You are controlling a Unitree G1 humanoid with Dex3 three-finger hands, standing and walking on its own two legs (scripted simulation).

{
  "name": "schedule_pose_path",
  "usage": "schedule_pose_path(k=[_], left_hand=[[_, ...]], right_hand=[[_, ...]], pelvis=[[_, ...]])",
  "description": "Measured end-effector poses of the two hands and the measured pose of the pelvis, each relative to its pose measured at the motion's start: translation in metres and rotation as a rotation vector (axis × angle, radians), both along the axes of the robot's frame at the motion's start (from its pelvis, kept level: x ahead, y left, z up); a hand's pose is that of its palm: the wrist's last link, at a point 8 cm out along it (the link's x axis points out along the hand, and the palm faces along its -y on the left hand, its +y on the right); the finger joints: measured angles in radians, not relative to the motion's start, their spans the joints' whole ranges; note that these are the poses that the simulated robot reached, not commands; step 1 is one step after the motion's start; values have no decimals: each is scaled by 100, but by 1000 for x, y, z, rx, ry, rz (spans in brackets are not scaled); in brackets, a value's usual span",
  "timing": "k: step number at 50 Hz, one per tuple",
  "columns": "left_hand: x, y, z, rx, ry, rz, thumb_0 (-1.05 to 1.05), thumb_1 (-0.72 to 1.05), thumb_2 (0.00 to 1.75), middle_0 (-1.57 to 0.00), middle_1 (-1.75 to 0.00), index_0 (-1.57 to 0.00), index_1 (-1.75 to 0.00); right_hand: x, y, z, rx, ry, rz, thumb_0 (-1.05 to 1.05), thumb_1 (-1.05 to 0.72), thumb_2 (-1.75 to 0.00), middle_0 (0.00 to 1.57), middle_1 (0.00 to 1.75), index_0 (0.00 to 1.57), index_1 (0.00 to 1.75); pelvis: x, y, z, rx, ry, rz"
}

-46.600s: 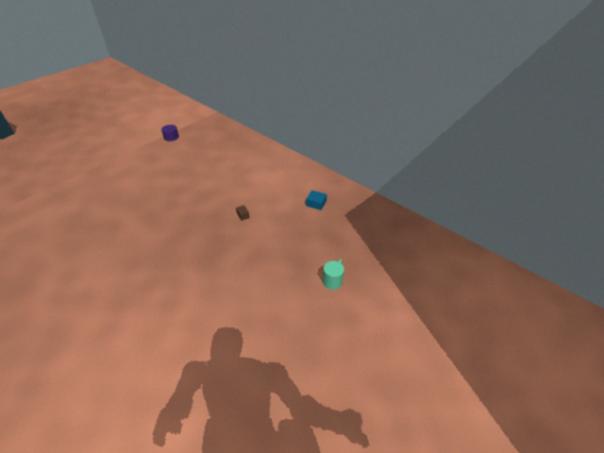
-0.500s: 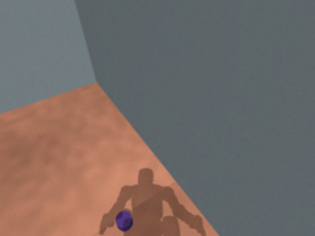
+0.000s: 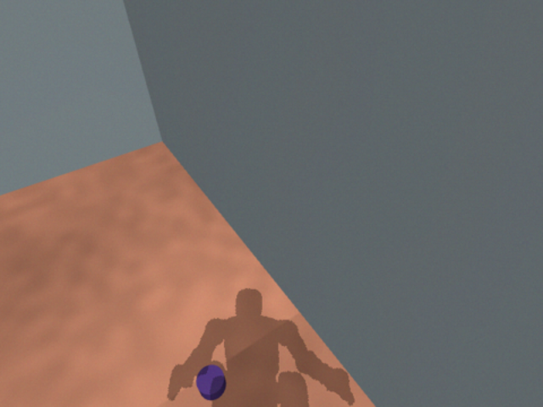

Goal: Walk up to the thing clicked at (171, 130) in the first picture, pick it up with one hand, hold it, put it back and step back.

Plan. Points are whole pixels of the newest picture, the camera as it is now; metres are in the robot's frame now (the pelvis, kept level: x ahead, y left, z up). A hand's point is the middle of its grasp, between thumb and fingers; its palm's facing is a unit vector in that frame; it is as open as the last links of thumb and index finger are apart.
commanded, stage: stand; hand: left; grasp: from above
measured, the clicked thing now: (211, 382) +0.42 +0.23 -0.75
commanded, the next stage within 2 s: step back in 0.62 s
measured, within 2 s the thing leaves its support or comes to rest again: neither
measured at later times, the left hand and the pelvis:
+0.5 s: hand out of the picture +0.07 +0.24 -0.16, palm faces -0.01 -0.94 -0.34, open 7.4 cm; pelvis +0.00 +0.00 +0.00, yaw +0 degrees
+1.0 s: hand out of the picture +0.10 +0.31 -0.18, palm faces -0.03 -0.93 -0.38, open 7.4 cm; pelvis -0.05 +0.05 -0.02, yaw +0 degrees
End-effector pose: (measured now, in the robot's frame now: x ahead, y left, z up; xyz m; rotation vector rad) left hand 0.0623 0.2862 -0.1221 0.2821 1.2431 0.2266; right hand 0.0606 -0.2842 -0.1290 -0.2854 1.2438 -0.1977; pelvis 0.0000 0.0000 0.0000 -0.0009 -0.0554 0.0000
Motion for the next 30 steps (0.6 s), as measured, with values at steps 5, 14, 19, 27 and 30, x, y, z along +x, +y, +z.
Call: schedule_pose_path(k=[5,14,19,27,30], left_hand=[[0,3,1,5,-4,-5,0,90,90,-20,-30,-20,-30],[0,4,2,6,0,-13,0,90,90,-20,-30,-20,-30],[0,3,2,6,2,-17,0,90,90,-20,-30,-20,-30],[4,2,2,7,3,-25,0,90,90,-20,-30,-20,-30],[5,1,2,6,2,-27,0,90,90,-20,-30,-20,-30]], right_hand=[[1,-3,2,-5,-6,2,1,-90,-89,20,30,20,30],[-1,-6,3,-7,4,4,1,-90,-89,20,30,20,30],[-1,-7,2,-7,7,4,1,-90,-89,20,30,20,30],[0,-9,2,-4,10,6,1,-90,-89,20,30,20,30],[1,-9,2,-3,11,7,1,-90,-89,20,30,20,30]], pelvis=[[-1,0,0,0,2,-1],[-1,-2,0,1,7,-2],[0,-2,0,2,9,-3],[2,-3,0,2,13,-3],[3,-4,0,2,14,-3]])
